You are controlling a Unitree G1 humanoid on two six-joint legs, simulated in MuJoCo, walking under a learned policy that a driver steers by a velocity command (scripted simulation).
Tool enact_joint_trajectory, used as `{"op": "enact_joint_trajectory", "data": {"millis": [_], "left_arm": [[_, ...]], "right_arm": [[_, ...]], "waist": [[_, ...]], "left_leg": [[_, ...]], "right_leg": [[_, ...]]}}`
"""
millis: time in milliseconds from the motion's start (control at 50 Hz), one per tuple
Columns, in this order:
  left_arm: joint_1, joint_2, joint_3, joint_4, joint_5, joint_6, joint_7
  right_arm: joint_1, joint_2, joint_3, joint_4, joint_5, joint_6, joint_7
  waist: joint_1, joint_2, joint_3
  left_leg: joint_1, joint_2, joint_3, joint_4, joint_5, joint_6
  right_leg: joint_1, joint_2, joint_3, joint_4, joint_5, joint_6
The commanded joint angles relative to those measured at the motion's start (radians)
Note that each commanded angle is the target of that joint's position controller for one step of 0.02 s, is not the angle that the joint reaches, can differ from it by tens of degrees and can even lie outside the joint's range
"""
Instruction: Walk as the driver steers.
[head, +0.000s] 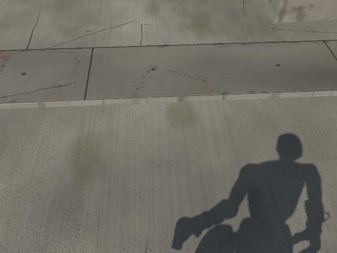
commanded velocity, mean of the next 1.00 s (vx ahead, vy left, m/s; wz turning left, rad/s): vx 0.10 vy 0.00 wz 0.00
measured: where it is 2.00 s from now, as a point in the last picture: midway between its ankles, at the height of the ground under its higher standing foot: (163, 228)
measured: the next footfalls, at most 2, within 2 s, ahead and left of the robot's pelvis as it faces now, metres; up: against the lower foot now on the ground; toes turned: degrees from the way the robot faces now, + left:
right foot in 0.92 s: +0.11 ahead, -0.14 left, +0.00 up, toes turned -2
left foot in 1.40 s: +0.45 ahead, +0.09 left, +0.00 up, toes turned +14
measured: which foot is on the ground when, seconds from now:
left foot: down 0.00-0.92, up 0.94-1.00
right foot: down 0.00-0.66, up 0.68-0.90, down 0.92-1.00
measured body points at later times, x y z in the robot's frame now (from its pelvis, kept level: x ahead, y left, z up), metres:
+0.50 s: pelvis +0.00 +0.01 +0.00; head +0.01 +0.01 +0.45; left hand +0.04 +0.27 -0.15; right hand +0.03 -0.24 -0.15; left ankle -0.02 +0.11 -0.74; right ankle +0.02 -0.13 -0.74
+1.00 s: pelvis +0.09 -0.05 +0.00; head +0.09 -0.07 +0.45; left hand +0.11 +0.22 -0.13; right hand +0.10 -0.32 -0.15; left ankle +0.00 +0.10 -0.67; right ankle +0.07 -0.14 -0.74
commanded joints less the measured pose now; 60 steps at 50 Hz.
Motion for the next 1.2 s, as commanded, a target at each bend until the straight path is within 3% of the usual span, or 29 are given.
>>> {"op": "enact_joint_trajectory", "data": {"millis": [20, 300, 600, 620, 640, 660, 700, 720, 740, 800, 840, 880, 900, 920, 940, 960, 980, 1020, 1040, 1080, 1140, 1200], "left_arm": [[0.004, 0.107, 0.021, -0.017, -0.001, -0.011, 0.005], [0.012, 0.099, 0.008, 0.1, -0.005, -0.01, 0.008], [0.028, 0.084, -0.006, 0.173, -0.007, -0.009, 0.01], [0.044, 0.069, -0.011, 0.185, -0.006, -0.007, 0.01], [0.042, 0.065, -0.012, 0.187, -0.009, -0.007, 0.012], [0.031, 0.068, -0.01, 0.181, -0.013, -0.01, 0.012], [-0.03, 0.068, -0.013, 0.143, -0.017, -0.036, 0.003], [-0.057, 0.069, -0.014, 0.127, -0.022, -0.054, -0.006], [-0.072, 0.075, -0.009, 0.119, -0.027, -0.068, -0.015], [-0.071, 0.075, -0.004, 0.11, -0.04, -0.102, -0.035], [-0.04, 0.059, -0.002, 0.124, -0.039, -0.113, -0.043], [0.106, 0.065, 0.012, 0.19, -0.038, -0.107, -0.045], [0.188, 0.078, 0.021, 0.213, -0.039, -0.102, -0.041], [0.3, 0.147, 0.038, 0.223, -0.034, -0.102, -0.032], [0.41, 0.265, 0.057, 0.233, -0.023, -0.11, -0.043], [0.336, 0.207, 0.037, 0.227, -0.01, -0.127, -0.048], [0.238, 0.147, 0.021, 0.19, -0.013, -0.139, -0.051], [0.127, 0.103, 0.002, 0.153, -0.014, -0.145, -0.059], [0.127, 0.076, -0.006, 0.153, -0.009, -0.14, -0.058], [0.18, 0.077, -0.008, 0.167, 0.005, -0.135, -0.049], [0.183, 0.111, -0.004, 0.16, 0.015, -0.132, -0.032], [0.18, 0.13, -0.004, 0.143, 0.008, -0.13, -0.018]], "right_arm": [[0.013, -0.113, -0.018, -0.023, 0.0, -0.008, -0.004], [0.063, -0.098, -0.011, 0.004, 0.001, -0.007, -0.007], [0.124, -0.076, -0.006, 0.011, 0.001, -0.008, -0.007], [0.143, -0.068, -0.004, 0.02, 0.0, -0.007, -0.009], [0.151, -0.084, -0.011, 0.022, 0.006, -0.004, -0.012], [0.156, -0.124, -0.024, 0.017, 0.014, -0.002, -0.017], [0.198, -0.191, -0.049, 0.01, 0.023, -0.008, -0.022], [0.198, -0.201, -0.057, 0.004, 0.021, -0.018, -0.023], [0.2, -0.187, -0.058, -0.002, 0.013, -0.029, -0.021], [0.173, -0.155, -0.057, -0.032, 0.031, -0.043, -0.013], [0.155, -0.173, -0.061, -0.043, 0.039, -0.037, -0.009], [0.156, -0.174, -0.06, -0.052, 0.04, -0.029, -0.005], [0.141, -0.152, -0.051, -0.062, 0.037, -0.033, -0.003], [0.109, -0.078, -0.029, -0.085, 0.023, -0.043, 0.006], [0.113, -0.017, -0.017, -0.133, 0.023, -0.065, 0.005], [0.101, -0.076, -0.03, -0.138, 0.052, -0.079, 0.005], [0.078, -0.104, -0.036, -0.145, 0.069, -0.09, 0.013], [0.084, -0.116, -0.05, -0.128, 0.05, -0.093, 0.015], [0.084, -0.118, -0.057, -0.124, 0.044, -0.086, 0.02], [0.088, -0.079, -0.054, -0.119, 0.039, -0.07, 0.032], [-0.009, -0.049, -0.047, -0.176, 0.036, -0.057, 0.036], [-0.133, -0.029, -0.032, -0.239, 0.028, -0.059, 0.046]], "waist": [[0.0, 0.005, -0.018], [0.002, 0.008, -0.007], [0.006, 0.008, 0.003], [0.007, 0.017, -0.02], [0.001, 0.037, -0.005], [-0.007, 0.082, 0.022], [-0.035, 0.176, 0.092], [-0.04, 0.174, 0.132], [-0.041, 0.156, 0.15], [-0.017, 0.106, 0.117], [0.011, 0.116, 0.072], [0.068, 0.094, 0.024], [0.109, 0.059, 0.005], [0.155, -0.132, -0.03], [0.154, -0.338, -0.087], [0.117, -0.193, -0.023], [0.088, -0.123, 0.057], [0.042, -0.084, 0.078], [0.034, -0.094, 0.07], [0.038, -0.092, 0.045], [0.043, -0.053, 0.073], [0.067, -0.052, 0.092]], "left_leg": [[-0.067, 0.05, -0.053, -0.113, 0.093, 0.018], [-0.061, 0.044, -0.05, -0.126, 0.109, 0.025], [-0.058, 0.041, -0.049, -0.131, 0.128, 0.029], [-0.05, 0.037, -0.049, -0.148, 0.021, 0.033], [-0.058, 0.039, -0.066, -0.17, -0.151, 0.048], [-0.07, 0.07, -0.124, -0.205, -0.334, 0.082], [-0.07, 0.261, -0.377, -0.337, -0.562, 0.194], [-0.083, 0.335, -0.467, -0.378, -0.541, 0.239], [-0.049, 0.365, -0.498, -0.388, -0.473, 0.259], [0.04, 0.31, -0.362, -0.355, -0.269, 0.202], [-0.042, 0.23, -0.224, -0.306, -0.177, 0.167], [-0.189, 0.172, -0.159, -0.209, -0.163, 0.151], [-0.254, 0.141, -0.123, -0.106, -0.103, 0.128], [-0.366, 0.05, -0.006, 0.23, -0.064, 0.063], [-0.58, -0.055, 0.02, 0.527, -0.262, 0.033], [-0.663, 0.009, -0.093, 0.71, -0.253, 0.055], [-0.715, 0.052, -0.132, 0.75, -0.14, 0.083], [-0.671, 0.099, -0.135, 0.676, 0.031, 0.089], [-0.625, 0.11, -0.127, 0.63, 0.083, 0.085], [-0.596, 0.103, -0.095, 0.613, 0.152, 0.063], [-0.626, 0.094, -0.084, 0.485, 0.242, 0.032], [-0.559, 0.087, 0.001, 0.287, 0.356, 0.024]], "right_leg": [[0.051, -0.035, 0.025, -0.058, 0.178, -0.019], [0.043, -0.033, 0.011, -0.071, 0.163, -0.013], [0.031, -0.034, 0.003, -0.076, 0.153, -0.009], [0.041, -0.02, -0.015, -0.07, 0.072, -0.009], [0.012, 0.009, -0.047, -0.034, -0.05, -0.012], [-0.048, 0.04, -0.086, 0.036, -0.186, -0.016], [-0.211, 0.013, -0.113, 0.231, -0.217, -0.029], [-0.271, -0.034, -0.093, 0.319, -0.202, -0.038], [-0.345, -0.067, -0.071, 0.398, -0.24, -0.045], [-0.36, -0.111, -0.077, 0.286, -0.226, -0.064], [-0.152, -0.063, -0.149, 0.111, -0.119, -0.054], [0.124, 0.01, -0.211, 0.016, 0.022, -0.033], [0.231, -0.004, -0.173, -0.014, 0.006, -0.042], [0.336, -0.196, 0.106, -0.148, -0.126, -0.104], [0.44, -0.414, 0.568, -0.31, -0.301, -0.264], [0.364, -0.462, 0.637, -0.334, -0.448, -0.302], [0.304, -0.421, 0.507, -0.336, -0.431, -0.259], [0.244, -0.327, 0.25, -0.344, -0.149, -0.175], [0.226, -0.282, 0.131, -0.342, -0.01, -0.138], [0.217, -0.246, 0.006, -0.337, 0.185, -0.13], [0.179, -0.245, -0.083, -0.368, 0.303, -0.149], [0.137, -0.231, -0.176, -0.404, 0.329, -0.139]]}}
Keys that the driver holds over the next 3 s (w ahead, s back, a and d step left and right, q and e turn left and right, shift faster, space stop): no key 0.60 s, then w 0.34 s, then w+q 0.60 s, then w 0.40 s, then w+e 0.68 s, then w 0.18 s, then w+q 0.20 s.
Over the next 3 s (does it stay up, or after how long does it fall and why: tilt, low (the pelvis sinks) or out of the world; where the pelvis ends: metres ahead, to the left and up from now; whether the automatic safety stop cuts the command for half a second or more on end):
stays up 1.15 0.12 0.00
